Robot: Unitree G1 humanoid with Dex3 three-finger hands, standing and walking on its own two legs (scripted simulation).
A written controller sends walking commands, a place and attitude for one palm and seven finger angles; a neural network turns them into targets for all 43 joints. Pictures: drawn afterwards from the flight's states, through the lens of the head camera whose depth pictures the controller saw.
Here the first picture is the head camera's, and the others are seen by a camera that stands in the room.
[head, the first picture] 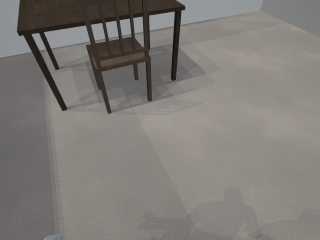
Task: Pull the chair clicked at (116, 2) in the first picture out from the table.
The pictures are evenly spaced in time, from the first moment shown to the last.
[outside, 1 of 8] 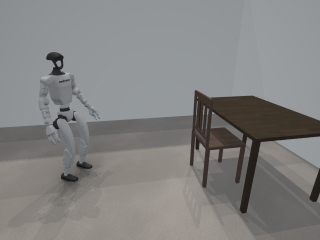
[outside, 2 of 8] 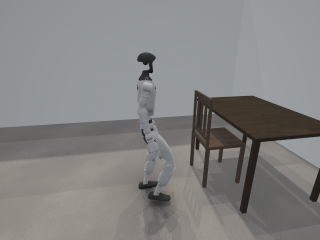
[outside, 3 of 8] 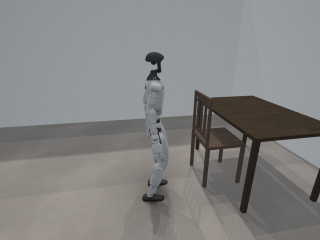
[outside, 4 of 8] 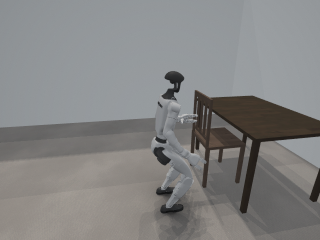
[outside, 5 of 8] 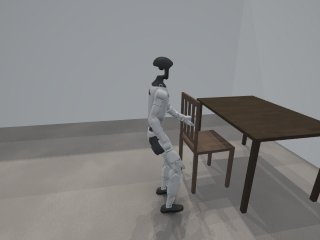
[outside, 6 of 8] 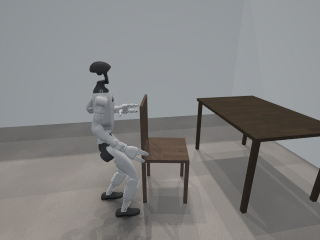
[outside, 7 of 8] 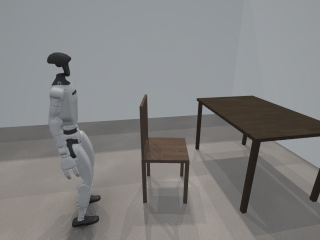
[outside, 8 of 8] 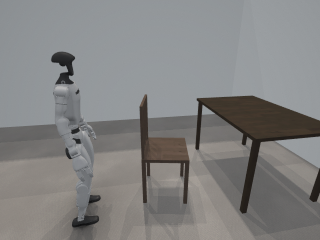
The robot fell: no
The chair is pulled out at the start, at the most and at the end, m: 0.00 0.58 0.58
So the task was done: yes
